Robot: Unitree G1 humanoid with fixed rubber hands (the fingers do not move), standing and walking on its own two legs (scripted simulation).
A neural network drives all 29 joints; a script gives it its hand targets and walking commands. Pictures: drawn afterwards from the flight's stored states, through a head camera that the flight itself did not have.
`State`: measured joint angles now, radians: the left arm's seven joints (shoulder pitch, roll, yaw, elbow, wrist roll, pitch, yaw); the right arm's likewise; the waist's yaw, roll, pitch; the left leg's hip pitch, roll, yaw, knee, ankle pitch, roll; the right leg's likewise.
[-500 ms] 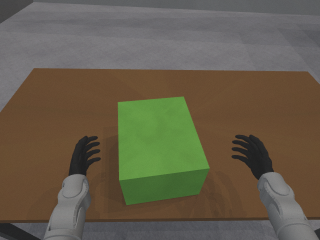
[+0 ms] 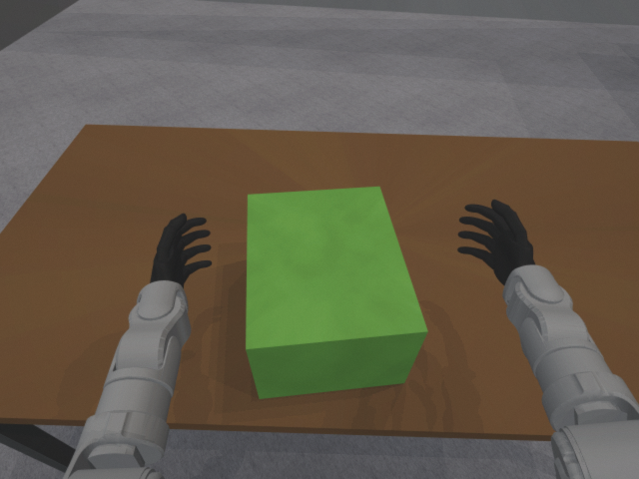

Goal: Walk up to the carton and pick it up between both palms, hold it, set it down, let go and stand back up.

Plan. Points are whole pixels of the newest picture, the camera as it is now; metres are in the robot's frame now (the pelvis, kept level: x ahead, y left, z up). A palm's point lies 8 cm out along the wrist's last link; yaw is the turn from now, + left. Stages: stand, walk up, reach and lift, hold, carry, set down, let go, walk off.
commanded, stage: reach and lift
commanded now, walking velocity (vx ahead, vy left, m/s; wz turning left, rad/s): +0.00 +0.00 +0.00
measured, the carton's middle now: (323, 285) +0.44 +0.06 -0.05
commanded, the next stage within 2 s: none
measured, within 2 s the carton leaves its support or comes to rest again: neither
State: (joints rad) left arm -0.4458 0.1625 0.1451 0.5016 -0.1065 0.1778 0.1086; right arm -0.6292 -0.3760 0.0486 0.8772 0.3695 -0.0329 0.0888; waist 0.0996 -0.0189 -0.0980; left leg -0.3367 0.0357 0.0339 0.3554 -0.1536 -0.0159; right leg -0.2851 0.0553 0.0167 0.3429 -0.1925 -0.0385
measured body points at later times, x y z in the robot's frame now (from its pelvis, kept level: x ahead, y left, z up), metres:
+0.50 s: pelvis +0.00 +0.00 -0.01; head +0.05 +0.01 +0.44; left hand +0.41 +0.25 +0.07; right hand +0.49 -0.16 +0.10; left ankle +0.01 +0.13 -0.75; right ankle -0.02 -0.09 -0.75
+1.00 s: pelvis -0.02 +0.00 -0.04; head +0.09 +0.00 +0.40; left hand +0.40 +0.24 -0.01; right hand +0.47 -0.14 +0.00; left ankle +0.01 +0.13 -0.75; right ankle -0.02 -0.09 -0.75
